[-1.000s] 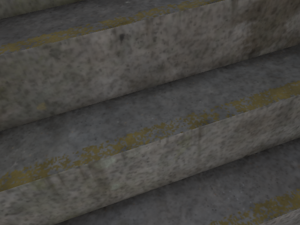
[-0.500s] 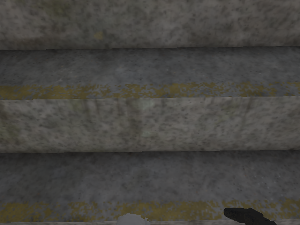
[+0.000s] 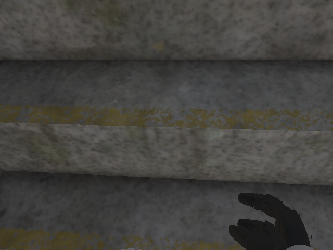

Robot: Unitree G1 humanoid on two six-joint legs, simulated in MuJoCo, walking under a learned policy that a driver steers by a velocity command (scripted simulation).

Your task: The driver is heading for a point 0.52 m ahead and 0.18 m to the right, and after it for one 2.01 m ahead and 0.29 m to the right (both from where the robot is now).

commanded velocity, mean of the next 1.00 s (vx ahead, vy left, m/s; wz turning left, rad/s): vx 0.50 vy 0.00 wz -0.45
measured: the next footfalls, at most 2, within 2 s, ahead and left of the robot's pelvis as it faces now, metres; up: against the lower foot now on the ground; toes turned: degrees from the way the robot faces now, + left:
right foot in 0.52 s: +0.17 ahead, -0.12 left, +0.24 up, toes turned -7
left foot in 1.10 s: +0.41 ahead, -0.02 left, +0.50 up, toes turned -22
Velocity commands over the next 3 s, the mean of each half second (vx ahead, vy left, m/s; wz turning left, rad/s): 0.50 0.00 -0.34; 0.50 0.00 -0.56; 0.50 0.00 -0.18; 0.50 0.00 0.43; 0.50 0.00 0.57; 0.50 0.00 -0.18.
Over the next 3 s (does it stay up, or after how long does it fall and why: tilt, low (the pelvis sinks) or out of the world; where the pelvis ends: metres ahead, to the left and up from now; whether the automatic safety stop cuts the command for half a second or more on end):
stays up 0.32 -0.12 0.43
